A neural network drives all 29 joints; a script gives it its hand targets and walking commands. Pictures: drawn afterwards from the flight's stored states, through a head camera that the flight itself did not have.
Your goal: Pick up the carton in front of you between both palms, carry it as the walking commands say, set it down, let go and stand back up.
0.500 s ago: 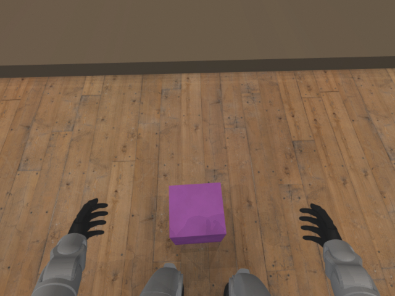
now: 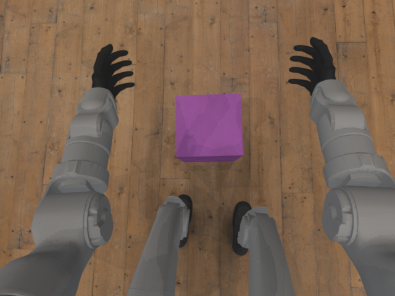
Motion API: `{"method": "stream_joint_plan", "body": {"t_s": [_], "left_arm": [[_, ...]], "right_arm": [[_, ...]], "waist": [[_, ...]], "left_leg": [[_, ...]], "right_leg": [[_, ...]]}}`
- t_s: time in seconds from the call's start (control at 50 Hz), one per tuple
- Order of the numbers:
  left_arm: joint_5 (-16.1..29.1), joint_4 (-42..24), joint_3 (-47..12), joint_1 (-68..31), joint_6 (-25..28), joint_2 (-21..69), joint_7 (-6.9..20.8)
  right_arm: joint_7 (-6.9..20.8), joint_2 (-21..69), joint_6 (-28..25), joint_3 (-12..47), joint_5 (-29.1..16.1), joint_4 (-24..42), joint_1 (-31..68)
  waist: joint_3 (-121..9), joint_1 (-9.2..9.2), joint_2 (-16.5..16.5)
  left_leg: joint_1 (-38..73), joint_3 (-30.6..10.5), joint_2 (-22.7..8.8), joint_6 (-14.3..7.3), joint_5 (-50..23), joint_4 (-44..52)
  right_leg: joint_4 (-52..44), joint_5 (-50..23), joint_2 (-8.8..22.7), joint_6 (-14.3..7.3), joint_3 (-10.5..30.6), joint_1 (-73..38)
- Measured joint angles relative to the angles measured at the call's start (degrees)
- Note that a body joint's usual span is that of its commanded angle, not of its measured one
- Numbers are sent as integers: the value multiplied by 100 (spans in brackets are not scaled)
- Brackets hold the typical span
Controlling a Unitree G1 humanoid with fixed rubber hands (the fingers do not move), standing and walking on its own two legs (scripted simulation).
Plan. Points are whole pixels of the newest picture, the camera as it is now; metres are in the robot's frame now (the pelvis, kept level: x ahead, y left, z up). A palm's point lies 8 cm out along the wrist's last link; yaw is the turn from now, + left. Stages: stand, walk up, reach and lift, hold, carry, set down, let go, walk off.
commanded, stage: reach and lift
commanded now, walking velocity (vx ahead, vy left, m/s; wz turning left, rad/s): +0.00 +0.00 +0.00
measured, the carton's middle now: (208, 132) +0.49 +0.05 -0.51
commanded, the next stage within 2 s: none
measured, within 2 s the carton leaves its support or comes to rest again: leaves its support in 1.80 s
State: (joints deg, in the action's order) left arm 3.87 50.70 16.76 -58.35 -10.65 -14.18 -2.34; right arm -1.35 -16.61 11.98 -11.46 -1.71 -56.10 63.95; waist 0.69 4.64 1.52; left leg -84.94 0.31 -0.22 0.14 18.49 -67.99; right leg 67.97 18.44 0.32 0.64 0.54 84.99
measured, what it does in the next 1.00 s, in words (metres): lowers itself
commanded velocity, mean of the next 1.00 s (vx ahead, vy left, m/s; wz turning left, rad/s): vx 0.00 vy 0.00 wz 0.00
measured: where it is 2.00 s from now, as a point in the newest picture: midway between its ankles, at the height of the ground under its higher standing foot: (210, 234)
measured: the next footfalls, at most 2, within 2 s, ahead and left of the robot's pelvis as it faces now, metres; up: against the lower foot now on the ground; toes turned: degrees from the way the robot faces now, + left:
none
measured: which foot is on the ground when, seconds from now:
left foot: down 0.00-1.00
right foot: down 0.00-1.00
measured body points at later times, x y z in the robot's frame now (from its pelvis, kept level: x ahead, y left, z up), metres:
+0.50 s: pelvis +0.02 -0.01 -0.14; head +0.35 +0.00 +0.16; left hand +0.48 +0.24 -0.30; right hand +0.53 -0.15 -0.31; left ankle +0.10 +0.12 -0.60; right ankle +0.10 -0.12 -0.60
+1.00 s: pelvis -0.03 +0.00 -0.27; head +0.35 +0.01 -0.02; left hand +0.48 +0.23 -0.46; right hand +0.53 -0.14 -0.46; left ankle +0.10 +0.12 -0.60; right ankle +0.10 -0.12 -0.60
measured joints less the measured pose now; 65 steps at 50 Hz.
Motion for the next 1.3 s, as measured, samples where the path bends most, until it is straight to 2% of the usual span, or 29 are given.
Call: {"method": "stream_joint_plan", "body": {"t_s": [0.1,0.2,0.28,0.42,0.6,0.74,0.9,1.1,1.3], "left_arm": [[-275,53,305,-266,218,176,9],[-474,108,523,-83,570,319,84],[-450,210,550,137,818,327,116],[23,146,212,342,1072,143,48],[731,-75,-332,25,959,-258,-108],[918,608,-571,-832,871,-424,-246],[1035,1362,-834,-1635,1047,-500,-349],[1581,1192,-1341,-1676,1201,-580,-536],[1217,1304,-1170,-1492,1248,-224,-559]], "right_arm": [[-19,100,-208,-218,274,-150,340],[-76,282,-512,-420,512,-125,152],[-167,393,-722,-413,552,-87,-106],[-374,339,-918,49,130,283,-429],[-621,33,-758,677,-537,723,-154],[-640,-158,-707,778,-782,-25,687],[-587,-373,-934,1011,-1071,-865,1494],[-590,-658,-1133,1505,-1476,-877,1702],[-541,-328,-1231,1127,-1157,-1105,1450]], "waist": [[-182,23,7],[-506,38,17],[-799,18,17],[-843,-43,-10],[-76,-65,-58],[622,-40,-46],[1480,-15,-75],[1931,-11,-186],[1518,-18,-123]], "left_leg": [[-509,-3,-15,7,-3,-64],[-1056,5,-32,10,135,-279],[-1690,1,-36,20,403,-812],[-2933,-20,-16,58,901,-2166],[-3973,-83,12,120,1162,-3785],[-4363,-108,13,133,1100,-4614],[-4629,-87,-2,85,1036,-5233],[-4687,16,35,6,1173,-5691],[-4687,-40,93,42,1177,-5541]], "right_leg": [[54,-12,-17,-6,0,510],[267,116,-37,-9,10,1064],[810,385,-42,-14,12,1706],[2204,906,-42,-29,19,2966],[3839,1182,-46,-60,-11,4008],[4654,1105,-64,-66,-24,4400],[5243,1017,-95,-14,6,4658],[5730,1205,-70,76,118,4691],[5580,1252,-12,43,61,4652]]}}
